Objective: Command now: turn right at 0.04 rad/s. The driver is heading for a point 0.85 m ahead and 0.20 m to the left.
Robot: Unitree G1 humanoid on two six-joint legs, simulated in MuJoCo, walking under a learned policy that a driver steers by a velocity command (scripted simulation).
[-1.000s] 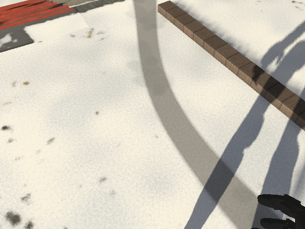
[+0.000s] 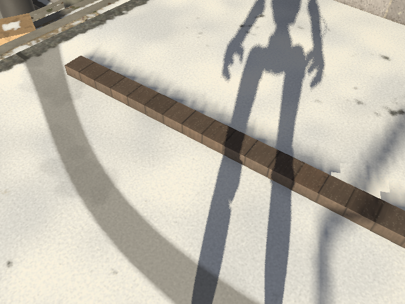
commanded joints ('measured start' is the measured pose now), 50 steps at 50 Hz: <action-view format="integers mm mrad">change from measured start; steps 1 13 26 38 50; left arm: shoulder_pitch -42 -19 -132 154 261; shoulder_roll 91 100 82 90 164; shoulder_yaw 27 32 30 14 24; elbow -47 64 109 217 258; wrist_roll -4 -15 -50 -23 -39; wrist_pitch -20 -10 -80 -116 -94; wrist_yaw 4 23 -8 -26 7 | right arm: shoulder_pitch -6 19 81 -48 -367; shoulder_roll -129 -110 -210 -129 -99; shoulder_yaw -28 -23 -67 -67 -40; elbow -49 4 64 -9 -140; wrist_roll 5 13 40 45 51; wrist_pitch -18 -14 -42 -91 -84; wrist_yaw -9 -3 -17 29 63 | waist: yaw -10 -12 -38 25 56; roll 48 11 179 -71 -60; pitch -7 -33 179 48 126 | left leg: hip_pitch -103 -51 42 -522 -405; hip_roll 66 36 321 105 41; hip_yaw -78 -42 -423 -53 9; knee -168 -146 -401 503 -25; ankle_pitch -39 132 -347 111 348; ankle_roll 37 36 244 62 54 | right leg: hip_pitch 97 166 -214 388 381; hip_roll -46 -61 -62 -248 -271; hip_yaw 62 66 -28 222 37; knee -60 -39 218 -377 -401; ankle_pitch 8 188 -259 63 285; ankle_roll -25 -25 -65 -174 -164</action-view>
